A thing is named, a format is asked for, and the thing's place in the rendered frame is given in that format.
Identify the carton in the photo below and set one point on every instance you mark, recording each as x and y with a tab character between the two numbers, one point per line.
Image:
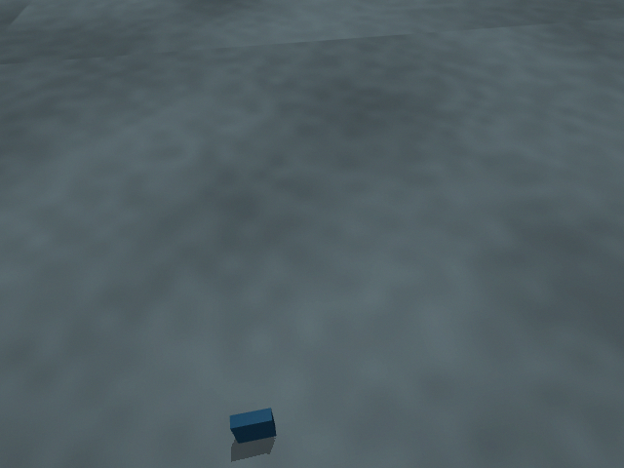
253	425

